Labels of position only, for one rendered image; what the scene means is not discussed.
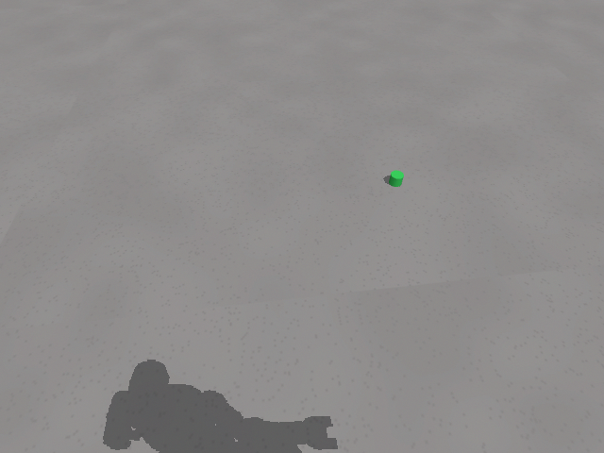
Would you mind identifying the tin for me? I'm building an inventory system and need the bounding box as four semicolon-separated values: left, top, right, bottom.
389;171;404;187

